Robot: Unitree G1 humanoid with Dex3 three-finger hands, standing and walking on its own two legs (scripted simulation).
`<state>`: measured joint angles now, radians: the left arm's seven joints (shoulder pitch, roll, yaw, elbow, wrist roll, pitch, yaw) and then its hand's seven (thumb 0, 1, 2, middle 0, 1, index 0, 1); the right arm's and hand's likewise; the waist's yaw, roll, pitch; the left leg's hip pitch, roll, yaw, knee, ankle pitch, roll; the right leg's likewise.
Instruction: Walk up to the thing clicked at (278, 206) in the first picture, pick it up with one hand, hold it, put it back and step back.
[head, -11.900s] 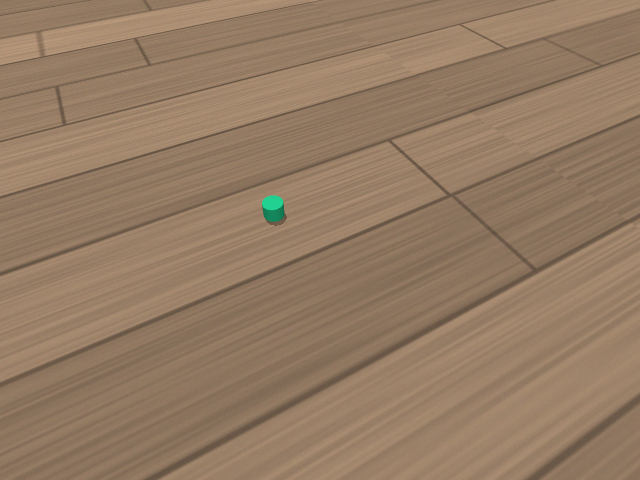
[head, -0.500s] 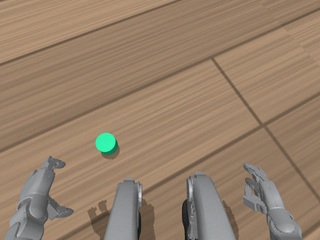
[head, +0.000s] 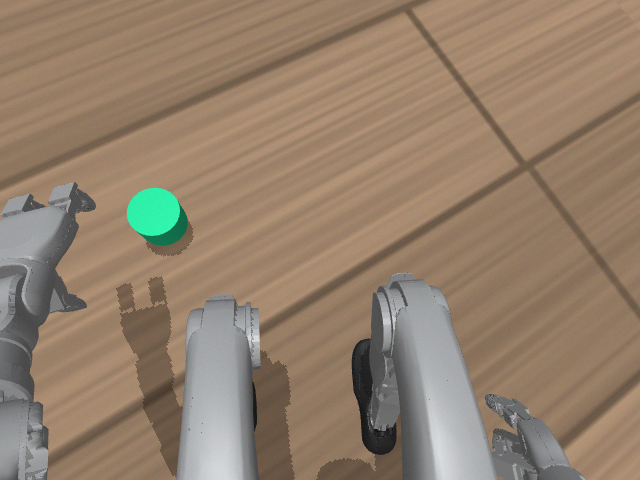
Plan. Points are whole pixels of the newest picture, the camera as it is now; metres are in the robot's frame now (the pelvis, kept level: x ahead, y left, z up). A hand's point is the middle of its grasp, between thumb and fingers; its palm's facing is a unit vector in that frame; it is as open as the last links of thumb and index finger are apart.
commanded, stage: rise first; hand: left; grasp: from above
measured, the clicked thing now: (158, 217) +0.52 +0.26 -0.35
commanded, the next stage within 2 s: approach in 1.18 s
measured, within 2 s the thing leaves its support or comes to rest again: neither
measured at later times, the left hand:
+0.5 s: hand (88, 240) +0.43 +0.32 -0.20, palm faces -0.48 -0.04 -0.88, open 14.1 cm
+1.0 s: hand (100, 233) +0.45 +0.31 -0.23, palm faces -0.47 -0.05 -0.88, open 14.1 cm
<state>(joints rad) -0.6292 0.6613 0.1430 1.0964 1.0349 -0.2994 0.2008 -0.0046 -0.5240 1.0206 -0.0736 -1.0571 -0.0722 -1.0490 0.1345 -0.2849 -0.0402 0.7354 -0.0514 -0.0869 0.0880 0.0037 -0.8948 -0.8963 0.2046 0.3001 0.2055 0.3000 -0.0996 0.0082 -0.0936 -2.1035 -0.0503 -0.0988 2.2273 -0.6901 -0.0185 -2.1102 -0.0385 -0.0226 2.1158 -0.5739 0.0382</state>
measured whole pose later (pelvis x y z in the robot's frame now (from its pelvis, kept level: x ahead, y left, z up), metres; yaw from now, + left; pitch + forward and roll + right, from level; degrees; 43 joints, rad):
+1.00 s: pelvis +0.02 +0.01 -0.05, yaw -2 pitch +36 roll -8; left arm -0.89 0.77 0.16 1.45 1.34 -0.33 0.45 0.00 -0.53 1.02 -0.09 -1.02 -0.08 -1.02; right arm 0.13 -0.29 0.01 0.76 -0.16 -0.04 0.17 0.00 -0.91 -0.90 0.20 0.30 0.20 0.30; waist -0.21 -0.01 -0.05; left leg -2.27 -0.07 -0.12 2.40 -0.75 -0.01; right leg -2.27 -0.04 -0.03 2.27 -0.63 0.06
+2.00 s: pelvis +0.02 +0.01 -0.06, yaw -3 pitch +35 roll -9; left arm -0.92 0.80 0.15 1.44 1.23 -0.17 0.37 0.00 -0.45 0.93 -0.06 -1.12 -0.12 -1.06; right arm 0.22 -0.31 0.11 0.70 -0.13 -0.04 0.19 0.00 -0.90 -0.89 0.20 0.30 0.21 0.30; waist -0.28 0.03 0.04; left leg -2.30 -0.06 -0.13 2.43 -0.74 -0.01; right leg -2.30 -0.03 -0.04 2.28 -0.60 0.06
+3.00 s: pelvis +0.01 +0.02 -0.08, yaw -7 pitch +32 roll -13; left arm -1.07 0.95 0.12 1.70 1.43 -0.32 0.61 0.00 -0.43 1.01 -0.09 -1.10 -0.11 -1.06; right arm 0.16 -0.33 0.19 0.67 -0.22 -0.13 0.22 0.00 -0.90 -0.89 0.20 0.30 0.20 0.30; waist -0.38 -0.10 0.08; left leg -2.34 -0.05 -0.19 2.52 -0.75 0.00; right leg -2.29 -0.01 -0.09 2.31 -0.59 0.06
